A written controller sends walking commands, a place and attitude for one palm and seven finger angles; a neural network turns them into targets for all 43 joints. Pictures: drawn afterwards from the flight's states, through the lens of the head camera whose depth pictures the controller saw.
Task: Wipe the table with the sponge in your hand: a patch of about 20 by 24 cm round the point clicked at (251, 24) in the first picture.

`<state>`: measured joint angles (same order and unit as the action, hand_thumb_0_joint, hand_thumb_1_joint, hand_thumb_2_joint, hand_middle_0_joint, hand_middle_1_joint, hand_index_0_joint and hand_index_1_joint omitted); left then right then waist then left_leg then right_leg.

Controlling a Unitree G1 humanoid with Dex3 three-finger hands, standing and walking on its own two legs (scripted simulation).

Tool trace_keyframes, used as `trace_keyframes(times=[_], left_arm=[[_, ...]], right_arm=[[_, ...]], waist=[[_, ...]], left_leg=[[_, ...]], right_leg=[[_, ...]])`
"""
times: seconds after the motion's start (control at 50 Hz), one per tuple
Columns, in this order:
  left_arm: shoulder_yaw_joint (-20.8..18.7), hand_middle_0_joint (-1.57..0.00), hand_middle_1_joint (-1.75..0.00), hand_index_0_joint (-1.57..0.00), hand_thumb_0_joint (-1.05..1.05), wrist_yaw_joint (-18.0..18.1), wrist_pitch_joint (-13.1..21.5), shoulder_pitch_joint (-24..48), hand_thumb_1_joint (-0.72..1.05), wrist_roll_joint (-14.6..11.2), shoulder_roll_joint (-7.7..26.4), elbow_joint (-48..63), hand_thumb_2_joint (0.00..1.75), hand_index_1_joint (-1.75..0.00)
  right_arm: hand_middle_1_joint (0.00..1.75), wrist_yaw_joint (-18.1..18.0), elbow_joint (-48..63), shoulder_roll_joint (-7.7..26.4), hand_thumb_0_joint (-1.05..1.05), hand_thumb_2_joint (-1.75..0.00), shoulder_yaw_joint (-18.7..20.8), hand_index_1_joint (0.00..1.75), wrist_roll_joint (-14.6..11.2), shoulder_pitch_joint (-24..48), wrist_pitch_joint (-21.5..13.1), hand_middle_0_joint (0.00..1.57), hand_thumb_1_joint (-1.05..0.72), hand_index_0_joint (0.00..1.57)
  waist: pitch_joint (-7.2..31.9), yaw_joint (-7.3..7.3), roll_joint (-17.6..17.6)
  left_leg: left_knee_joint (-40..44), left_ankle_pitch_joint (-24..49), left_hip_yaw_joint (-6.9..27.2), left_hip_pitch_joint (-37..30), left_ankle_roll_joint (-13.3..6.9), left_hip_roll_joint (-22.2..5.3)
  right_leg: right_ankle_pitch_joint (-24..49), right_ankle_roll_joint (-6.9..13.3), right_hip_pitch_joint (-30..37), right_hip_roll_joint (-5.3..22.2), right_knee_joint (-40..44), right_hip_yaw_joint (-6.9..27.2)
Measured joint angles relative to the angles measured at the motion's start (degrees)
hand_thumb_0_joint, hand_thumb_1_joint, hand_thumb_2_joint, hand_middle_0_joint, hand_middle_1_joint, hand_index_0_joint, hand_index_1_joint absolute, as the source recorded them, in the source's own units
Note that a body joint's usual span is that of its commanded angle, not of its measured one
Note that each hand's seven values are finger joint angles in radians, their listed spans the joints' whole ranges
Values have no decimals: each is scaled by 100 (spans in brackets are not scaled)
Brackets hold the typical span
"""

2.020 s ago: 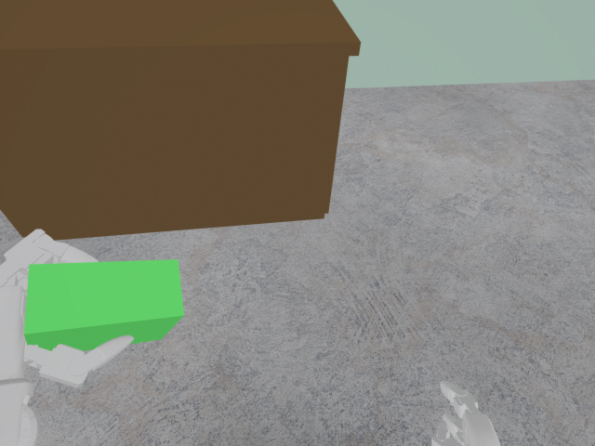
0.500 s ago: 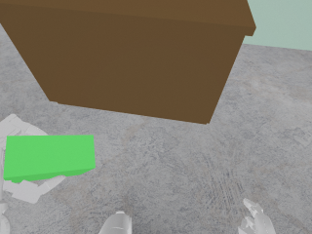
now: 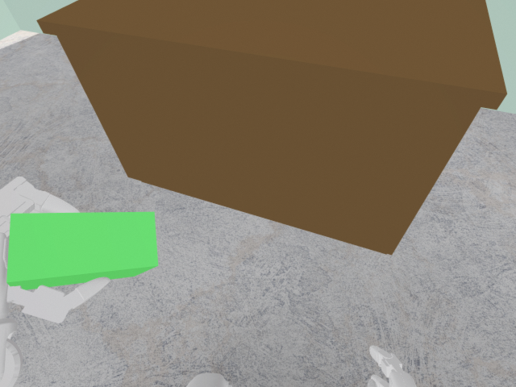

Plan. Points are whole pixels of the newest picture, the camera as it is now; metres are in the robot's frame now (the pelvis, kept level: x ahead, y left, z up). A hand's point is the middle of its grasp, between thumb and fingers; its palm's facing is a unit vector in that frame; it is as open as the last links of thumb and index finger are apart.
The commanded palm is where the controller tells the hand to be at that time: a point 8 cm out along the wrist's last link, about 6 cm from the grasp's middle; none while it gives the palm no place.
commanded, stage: walk to a spot facing it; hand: left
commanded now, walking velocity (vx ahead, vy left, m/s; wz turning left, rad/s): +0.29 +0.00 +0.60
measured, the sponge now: (106, 249) +0.23 +0.20 +0.17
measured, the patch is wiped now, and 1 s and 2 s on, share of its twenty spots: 0.00 0.00 0.00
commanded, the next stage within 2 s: none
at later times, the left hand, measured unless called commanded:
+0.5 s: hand (62, 201) +0.26 +0.25 +0.21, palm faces +0.54 -0.69 -0.48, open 10.3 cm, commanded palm +0.20 +0.28 +0.20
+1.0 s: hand (39, 251) +0.21 +0.25 +0.19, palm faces +0.75 -0.50 -0.43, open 10.3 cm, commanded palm +0.13 +0.25 +0.20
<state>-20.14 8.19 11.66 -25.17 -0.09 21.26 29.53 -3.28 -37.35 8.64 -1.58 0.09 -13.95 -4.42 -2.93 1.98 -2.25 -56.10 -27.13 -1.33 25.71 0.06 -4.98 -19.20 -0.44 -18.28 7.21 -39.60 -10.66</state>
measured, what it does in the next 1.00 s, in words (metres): walks ahead, turning left: left foot, then right foot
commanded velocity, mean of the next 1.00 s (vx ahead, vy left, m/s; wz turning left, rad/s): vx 0.09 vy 0.00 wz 0.60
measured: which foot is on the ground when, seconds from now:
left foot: up 0.00-0.24, down 0.26-0.58, up 0.60-0.92, down 0.94-1.00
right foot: down 0.00-0.26, up 0.28-0.56, down 0.58-0.94, up 0.96-1.00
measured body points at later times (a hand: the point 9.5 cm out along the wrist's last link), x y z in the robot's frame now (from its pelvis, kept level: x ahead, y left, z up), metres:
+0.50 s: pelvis +0.11 -0.03 +0.01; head +0.15 -0.02 +0.46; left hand +0.23 +0.28 +0.23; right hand +0.33 -0.19 -0.08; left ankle +0.13 +0.12 -0.72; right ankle +0.18 -0.16 -0.68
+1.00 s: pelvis +0.14 -0.07 +0.00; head +0.16 -0.03 +0.45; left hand +0.16 +0.27 +0.22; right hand +0.44 -0.20 -0.05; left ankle +0.10 +0.05 -0.72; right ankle +0.20 -0.16 -0.69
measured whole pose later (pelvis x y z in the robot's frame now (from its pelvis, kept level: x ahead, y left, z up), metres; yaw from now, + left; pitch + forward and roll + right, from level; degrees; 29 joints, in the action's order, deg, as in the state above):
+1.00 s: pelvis +0.14 -0.07 +0.00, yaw +31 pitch -1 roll +1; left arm -23.4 9.5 10.3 -27.0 -2.5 24.8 35.7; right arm -4.7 -30.0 13.4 3.7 0.3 -9.4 -3.0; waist -4.6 -1.1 4.0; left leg -36.2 -15.3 -6.4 19.0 -0.5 -2.0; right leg -29.5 -3.2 -24.2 9.1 -54.0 -9.7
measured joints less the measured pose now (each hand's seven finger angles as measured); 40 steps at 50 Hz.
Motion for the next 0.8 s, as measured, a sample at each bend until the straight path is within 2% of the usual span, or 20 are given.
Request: trace_keyframes(times=[0.04, 0.08, 0.16, 0.22, 0.24, 0.26, 0.28, 0.32, 0.36, 0.4, 0.46, 0.56, 0.58, 0.6, 0.64, 0.68, 0.72, 0.76, 0.8], left_arm=[[74, -71, -135, -72, 0, -5, -45, 137, -50, 3, -181, -209, 99, -135], [76, -71, -135, -72, 0, 6, -52, 109, -50, 18, -282, -299, 99, -135], [40, -71, -135, -72, 0, 62, -75, -77, -50, 28, -200, -27, 99, -135], [-53, -71, -135, -72, 0, 163, -64, -275, -50, -13, -51, 438, 99, -135], [-110, -71, -135, -72, 0, 199, -47, -347, -50, -34, -2, 604, 99, -135], [-180, -71, -135, -72, 0, 232, -12, -383, -50, -57, 51, 741, 99, -135], [-253, -71, -135, -72, 0, 251, 29, -287, -50, -73, 161, 767, 99, -135], [-355, -71, -135, -72, 0, 178, 88, -1, -50, -68, 388, 587, 99, -135], [-439, -71, -135, -72, 0, 78, 20, 126, -50, -70, 502, 464, 99, -135], [-480, -71, -135, -72, 0, 18, -37, 54, -50, -111, 472, 513, 99, -135], [-451, -71, -135, -72, -1, -28, -17, -300, -50, -208, 314, 711, 99, -135], [-333, -71, -135, -72, 0, -73, -76, -534, -50, -219, 179, 543, 99, -135], [-327, -71, -135, -72, 0, -67, -131, -463, -50, -192, 195, 451, 99, -135], [-274, -71, -135, -72, 0, -58, -198, -315, -50, -150, 151, 324, 99, -135], [-48, -71, -135, -72, 0, -26, -352, 34, -50, -106, -90, -18, 99, -135], [105, -71, -135, -72, 0, -6, -434, 158, -50, -96, -317, -271, 99, -135], [196, -71, -135, -72, 0, -7, -471, 137, -50, -88, -398, -333, 99, -135], [232, -71, -135, -72, 0, -7, -458, 49, -50, -88, -335, -248, 99, -135], [209, -71, -135, -72, 0, 8, -419, -71, -50, -111, -194, -47, 99, -135]], right_arm=[[30, -3, -216, 231, 1, -90, 58, 30, 14, 81, 100, 20, -90, 20], [30, -11, -255, 404, 2, -90, 136, 30, 24, 140, 182, 20, -90, 20], [30, -24, 66, 573, 2, -90, 336, 30, 28, 162, 213, 20, -90, 20], [30, -31, 416, 652, 2, -90, 470, 29, 23, 179, 180, 20, -90, 20], [30, -42, 552, 697, 2, -90, 504, 29, 13, 197, 164, 20, -90, 20], [30, -54, 681, 745, 2, -90, 553, 29, 5, 247, 136, 19, -90, 20], [30, -63, 706, 678, 2, -90, 619, 29, -11, 363, 98, 19, -90, 20], [30, -19, 636, 462, 2, -90, 633, 29, -73, 568, 48, 19, -90, 19], [30, 62, 581, 255, 1, -90, 538, 29, -122, 657, 50, 19, -90, 19], [30, 129, 574, 84, 1, -90, 420, 29, -145, 625, 20, 19, -90, 19], [30, 168, 577, -83, 1, -90, 254, 29, -138, 415, -74, 19, -90, 20], [30, 59, 455, -153, 1, -90, 55, 30, -108, 58, -129, 20, -90, 20], [30, 35, 427, -147, 1, -90, 26, 30, -110, 21, -121, 20, -90, 20], [30, 11, 351, -105, 1, -90, 16, 30, -100, 48, -97, 20, -90, 20], [30, -23, 94, 94, 1, -90, 23, 30, -12, 182, -38, 20, -90, 20], [30, -28, -72, 284, 1, -90, 54, 30, 40, 312, 46, 20, -90, 20], [30, -70, -91, 397, 2, -90, 115, 30, 45, 415, 120, 20, -90, 20], [30, -128, 15, 458, 2, -90, 192, 30, 55, 477, 158, 20, -90, 20], [30, -174, 201, 507, 2, -90, 272, 30, 64, 488, 174, 20, -90, 20]], waist=[[-57, 31, 26], [-105, -25, 92], [-234, -151, 376], [-293, -202, 582], [-295, -208, 597], [-302, -225, 521], [-388, -270, 539], [-498, -329, 567], [-447, -397, 520], [-368, -417, 424], [-224, -366, 213], [-20, -68, -125], [22, -3, -105], [16, 60, -88], [-63, 123, -114], [-116, 104, -95], [-169, 11, -6], [-202, -94, 131], [-196, -188, 265]], left_leg=[[-898, -2, -98, 292, 49, 92], [-978, 121, -268, 439, 88, 79], [497, 374, -735, 257, 73, 3], [1723, 754, -1016, -98, 57, 131], [2123, 1000, -1082, -300, 13, 191], [2326, 1725, -1025, -382, -142, 165], [2035, 1887, -971, -287, -226, 149], [1650, 1456, -804, -231, -236, 129], [1669, 1252, -600, -232, -169, 92], [1852, 1323, -414, -278, -86, 46], [2145, 1435, -142, -388, 21, -12], [2122, 1316, 312, -485, 197, -56], [1881, 1095, 334, -396, 132, -29], [1361, 562, 339, -225, 95, 28], [-34, 45, 325, 159, 109, 200], [-1137, 77, 152, 437, 214, 288], [-1522, 154, -58, 527, 303, 288], [-1208, 202, -259, 437, 329, 236], [-479, 202, -428, 222, 320, 171]], right_leg=[[-121, 11, 239, 97, 109, -99], [-96, -48, 496, 167, 389, -208], [-113, -90, 820, 316, 720, -430], [-375, -173, 804, 460, 444, -502], [-522, -192, 666, 522, 54, -473], [-610, -208, 416, 525, -595, -385], [-914, -237, 131, 471, -1404, -104], [-1327, -279, -435, 156, -2756, 433], [-1297, -335, -938, -54, -3327, 611], [-1012, -379, -1233, -104, -3080, 608], [-603, -423, -1205, -117, -1932, 503], [-291, -492, -334, -350, 25, 276], [-48, -390, -136, -350, 440, 256], [447, -196, -155, -301, 409, 230], [356, 77, -120, -152, 113, 93], [198, 150, 58, -27, 185, -21], [232, 133, 236, 80, 394, -146], [315, 133, 342, 166, 589, -272], [358, 150, 363, 227, 702, -400]])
